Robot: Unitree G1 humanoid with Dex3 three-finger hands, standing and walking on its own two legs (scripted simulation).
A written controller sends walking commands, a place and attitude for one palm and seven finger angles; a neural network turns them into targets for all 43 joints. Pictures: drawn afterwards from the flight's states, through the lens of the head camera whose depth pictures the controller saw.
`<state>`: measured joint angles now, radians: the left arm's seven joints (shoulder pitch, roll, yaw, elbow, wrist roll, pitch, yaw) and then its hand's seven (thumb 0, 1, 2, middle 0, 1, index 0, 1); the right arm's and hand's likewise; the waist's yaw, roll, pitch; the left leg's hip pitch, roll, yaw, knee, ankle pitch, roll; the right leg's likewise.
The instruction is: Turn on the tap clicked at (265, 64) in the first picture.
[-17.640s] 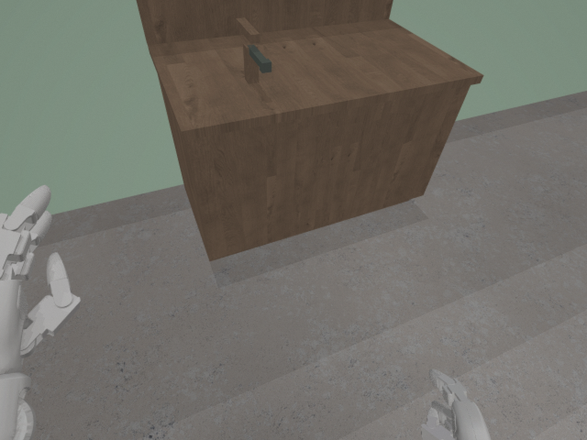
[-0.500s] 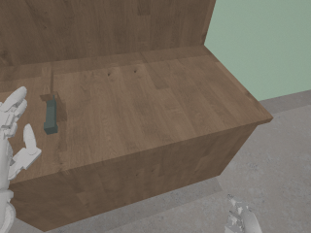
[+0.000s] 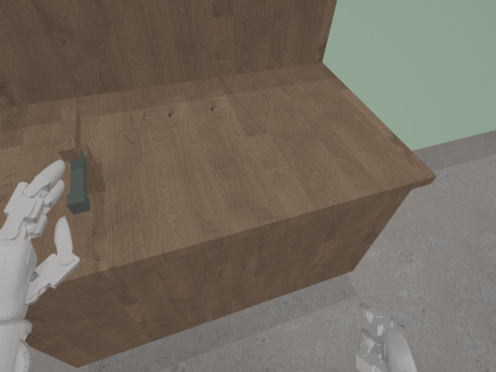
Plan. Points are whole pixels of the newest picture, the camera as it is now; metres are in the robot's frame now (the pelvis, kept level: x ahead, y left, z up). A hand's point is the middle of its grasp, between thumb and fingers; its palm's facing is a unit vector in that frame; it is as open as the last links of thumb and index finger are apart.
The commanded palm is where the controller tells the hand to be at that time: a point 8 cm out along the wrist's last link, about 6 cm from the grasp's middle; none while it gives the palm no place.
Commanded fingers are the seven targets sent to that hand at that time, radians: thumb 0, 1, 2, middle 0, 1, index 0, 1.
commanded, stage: come to a stop and stand still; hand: left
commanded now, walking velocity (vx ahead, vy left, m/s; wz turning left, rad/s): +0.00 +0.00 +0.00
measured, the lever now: (78, 202) +0.37 +0.33 +0.04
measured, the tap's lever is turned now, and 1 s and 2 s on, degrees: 0 0 0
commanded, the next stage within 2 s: look again from close up in 0.56 s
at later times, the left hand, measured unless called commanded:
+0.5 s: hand (43, 244) +0.22 +0.27 +0.15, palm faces +0.38 -0.85 -0.37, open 7.4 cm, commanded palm +0.16 +0.29 +0.17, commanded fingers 0.00 0.90 0.90 -0.20 -0.30 -0.20 -0.30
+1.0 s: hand (37, 255) +0.21 +0.26 +0.16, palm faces +0.40 -0.85 -0.35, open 7.4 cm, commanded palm +0.15 +0.29 +0.17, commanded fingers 0.00 0.90 0.90 -0.20 -0.30 -0.20 -0.30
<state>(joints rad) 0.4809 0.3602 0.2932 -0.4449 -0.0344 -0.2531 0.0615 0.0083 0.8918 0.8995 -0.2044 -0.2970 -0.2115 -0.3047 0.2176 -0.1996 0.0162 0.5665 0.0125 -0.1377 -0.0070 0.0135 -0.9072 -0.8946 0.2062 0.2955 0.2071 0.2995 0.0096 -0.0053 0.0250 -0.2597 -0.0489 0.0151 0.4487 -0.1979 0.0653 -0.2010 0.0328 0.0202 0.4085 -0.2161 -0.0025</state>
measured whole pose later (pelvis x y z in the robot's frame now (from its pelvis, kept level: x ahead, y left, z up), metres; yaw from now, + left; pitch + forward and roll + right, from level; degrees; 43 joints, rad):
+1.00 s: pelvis +0.00 +0.01 +0.00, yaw +1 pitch -1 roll -2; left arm 0.41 0.35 0.33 -0.44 -0.02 -0.23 0.10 0.01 0.89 0.90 -0.21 -0.30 -0.21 -0.31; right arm 0.22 -0.20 0.03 0.58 0.01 -0.11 -0.03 0.01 -0.91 -0.89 0.21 0.30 0.21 0.30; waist 0.03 -0.02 0.03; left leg -0.23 -0.06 -0.01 0.42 -0.18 0.08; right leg -0.14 0.02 0.00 0.34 -0.18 0.01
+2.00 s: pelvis +0.02 -0.09 -0.02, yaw +3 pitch +2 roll +2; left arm 0.46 0.30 0.41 -0.32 -0.22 -0.10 0.04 0.01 0.89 0.90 -0.20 -0.30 -0.21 -0.30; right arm 0.20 -0.28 0.00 0.71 0.01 -0.24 -0.09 0.02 -0.91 -0.89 0.20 0.30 0.21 0.30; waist 0.06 0.04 -0.07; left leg -0.38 -0.01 -0.07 0.68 -0.33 -0.02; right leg -0.33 0.08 -0.10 0.68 -0.40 -0.12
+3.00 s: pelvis +0.00 -0.04 -0.03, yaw +4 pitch +2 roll +0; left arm 0.53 0.19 0.22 -0.48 -0.23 0.02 0.19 0.01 0.90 0.90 -0.20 -0.30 -0.21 -0.30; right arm 0.20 -0.24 0.07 0.65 0.00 -0.32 -0.08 0.02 -0.91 -0.89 0.21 0.30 0.21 0.30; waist 0.08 0.05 -0.09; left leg -0.43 -0.05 -0.07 0.73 -0.32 0.01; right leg -0.36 0.04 -0.11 0.71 -0.38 -0.07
